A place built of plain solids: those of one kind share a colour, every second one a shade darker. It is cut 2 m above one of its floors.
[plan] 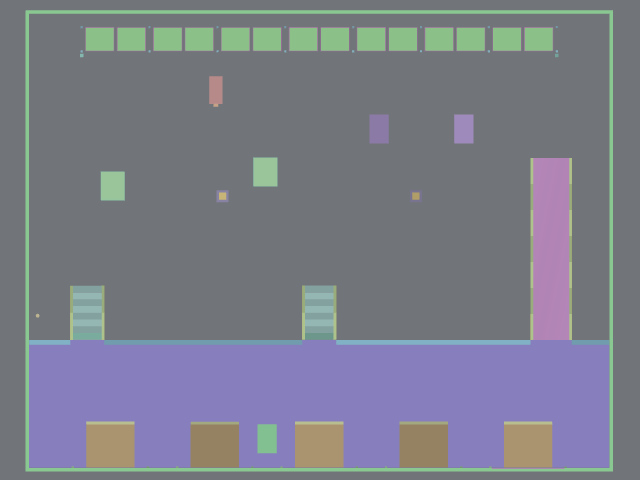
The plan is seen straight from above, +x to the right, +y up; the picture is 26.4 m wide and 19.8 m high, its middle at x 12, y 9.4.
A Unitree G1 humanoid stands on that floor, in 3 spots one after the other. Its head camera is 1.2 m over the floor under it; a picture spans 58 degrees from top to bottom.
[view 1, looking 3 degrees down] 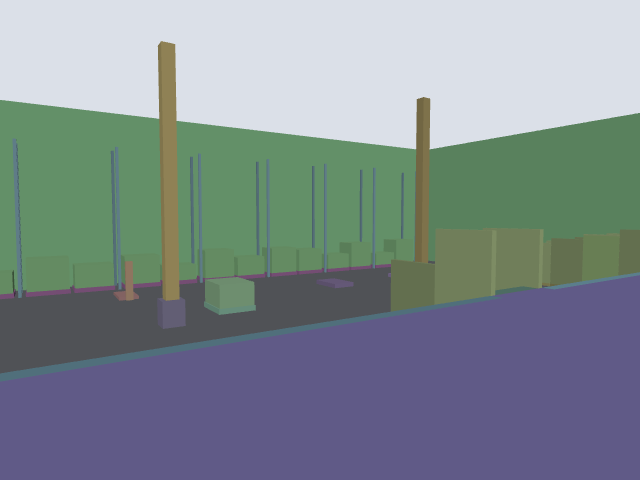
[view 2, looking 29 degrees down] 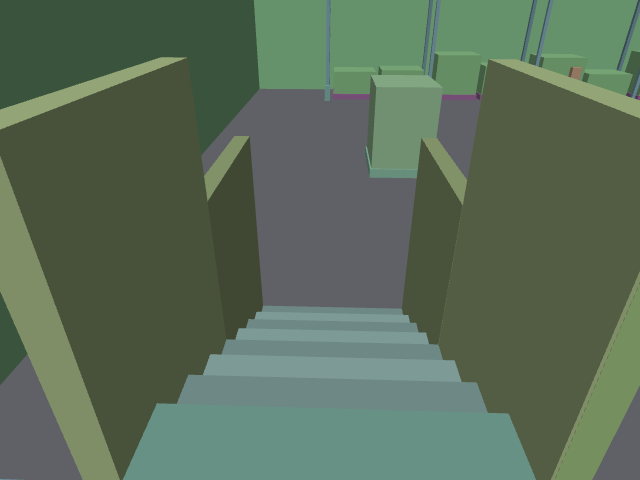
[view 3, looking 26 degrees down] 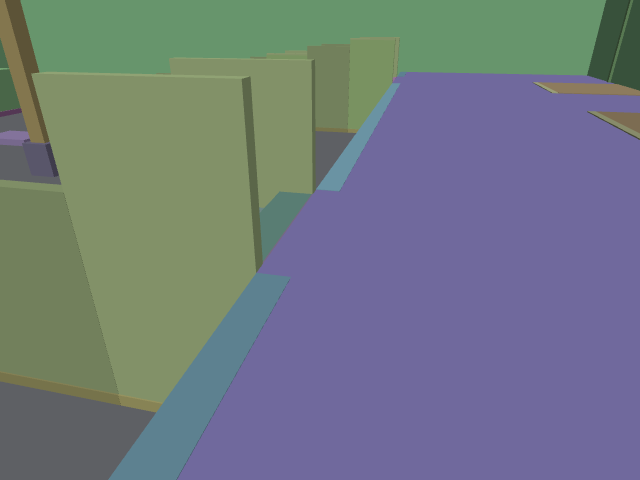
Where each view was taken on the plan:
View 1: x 5.51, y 1.20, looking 57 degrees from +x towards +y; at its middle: wall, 20.94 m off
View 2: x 2.40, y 4.56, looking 92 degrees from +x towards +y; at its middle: ground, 5.05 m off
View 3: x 9.35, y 4.48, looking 13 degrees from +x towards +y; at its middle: south_deck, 2.74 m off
